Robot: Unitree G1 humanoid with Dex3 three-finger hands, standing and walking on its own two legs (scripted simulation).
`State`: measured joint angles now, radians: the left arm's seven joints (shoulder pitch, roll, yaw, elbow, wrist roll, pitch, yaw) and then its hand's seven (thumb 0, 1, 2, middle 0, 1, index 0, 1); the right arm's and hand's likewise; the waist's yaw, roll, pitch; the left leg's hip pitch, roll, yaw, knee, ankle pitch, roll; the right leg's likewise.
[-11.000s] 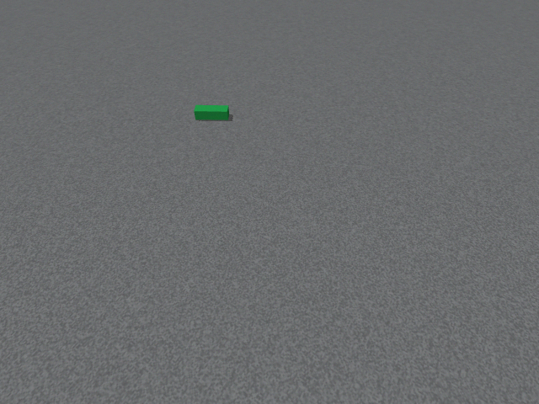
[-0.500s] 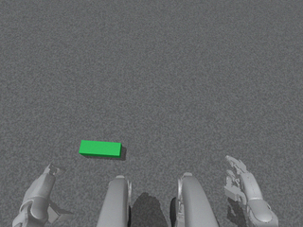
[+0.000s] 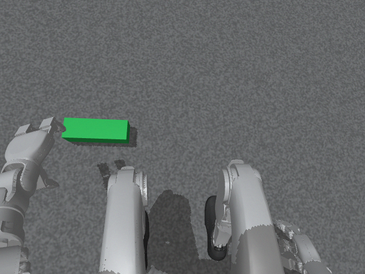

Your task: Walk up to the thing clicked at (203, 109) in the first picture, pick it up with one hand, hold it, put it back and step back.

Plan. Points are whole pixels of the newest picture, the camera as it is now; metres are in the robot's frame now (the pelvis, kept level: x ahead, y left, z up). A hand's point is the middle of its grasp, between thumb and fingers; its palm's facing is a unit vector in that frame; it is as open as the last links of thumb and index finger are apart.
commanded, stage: rise first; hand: left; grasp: from above
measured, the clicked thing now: (97, 131) +0.48 +0.27 -0.38
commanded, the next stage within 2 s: approach in 1.32 s
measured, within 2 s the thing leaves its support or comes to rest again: neither
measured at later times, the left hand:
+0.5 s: hand (58, 147) +0.39 +0.33 -0.22, palm faces -0.50 -0.09 -0.86, open 14.2 cm
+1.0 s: hand (66, 141) +0.41 +0.32 -0.25, palm faces -0.49 -0.03 -0.87, open 14.0 cm
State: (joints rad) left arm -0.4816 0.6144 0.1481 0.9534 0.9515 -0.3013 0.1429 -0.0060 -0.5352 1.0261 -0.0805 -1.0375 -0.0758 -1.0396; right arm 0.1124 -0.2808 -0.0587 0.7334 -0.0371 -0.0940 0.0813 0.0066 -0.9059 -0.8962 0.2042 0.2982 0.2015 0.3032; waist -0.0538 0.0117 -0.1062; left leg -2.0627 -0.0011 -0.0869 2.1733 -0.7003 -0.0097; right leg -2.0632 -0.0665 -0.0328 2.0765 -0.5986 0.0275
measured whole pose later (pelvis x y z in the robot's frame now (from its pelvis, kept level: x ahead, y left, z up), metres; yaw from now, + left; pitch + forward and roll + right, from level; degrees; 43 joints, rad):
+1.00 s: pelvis +0.01 +0.01 -0.08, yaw -2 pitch +34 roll -8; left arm -0.80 0.78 0.16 1.41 1.40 -0.44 0.44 0.00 -0.50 0.99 -0.08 -1.01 -0.09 -1.00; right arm 0.10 -0.28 -0.01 0.78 -0.17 -0.01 0.15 0.00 -0.91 -0.90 0.20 0.30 0.20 0.30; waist -0.18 -0.02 -0.07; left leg -2.29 -0.03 -0.11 2.43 -0.73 0.01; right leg -2.26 -0.07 -0.03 2.30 -0.62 0.05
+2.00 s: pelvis +0.01 +0.01 -0.09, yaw -3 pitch +35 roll -9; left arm -0.98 0.76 0.14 1.53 1.37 -0.23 0.49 0.00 -0.43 0.93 -0.06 -1.10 -0.12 -1.04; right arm 0.16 -0.30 0.07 0.74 -0.19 -0.06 0.18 0.00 -0.90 -0.88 0.20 0.30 0.20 0.30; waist -0.32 0.01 -0.01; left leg -2.34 -0.02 -0.13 2.47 -0.74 0.00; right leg -2.32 -0.05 -0.04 2.33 -0.62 0.06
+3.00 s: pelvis +0.01 +0.01 -0.09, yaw -4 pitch +32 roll -10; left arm -0.94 0.84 0.11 1.58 1.40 -0.43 0.47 0.00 -0.42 0.93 -0.07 -1.10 -0.13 -1.04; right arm 0.14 -0.29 0.09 0.75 -0.21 -0.07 0.18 0.00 -0.90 -0.89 0.21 0.30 0.20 0.30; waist -0.27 -0.04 0.01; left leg -2.33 -0.03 -0.15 2.49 -0.73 0.00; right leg -2.29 -0.05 -0.06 2.34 -0.61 0.06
